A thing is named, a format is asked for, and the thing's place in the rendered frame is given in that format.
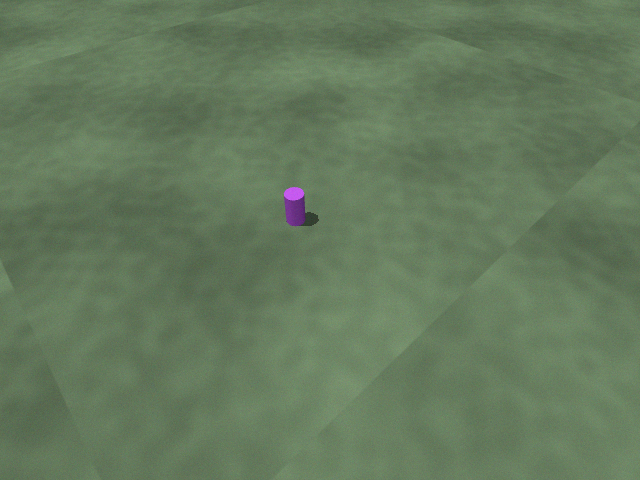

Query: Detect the can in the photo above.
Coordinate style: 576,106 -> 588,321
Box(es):
284,187 -> 305,226

